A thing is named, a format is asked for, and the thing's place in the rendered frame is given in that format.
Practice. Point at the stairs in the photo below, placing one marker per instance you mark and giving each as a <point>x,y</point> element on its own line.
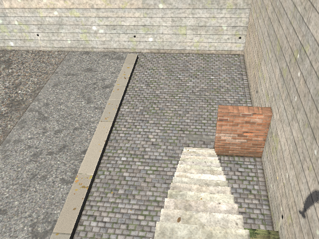
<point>199,203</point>

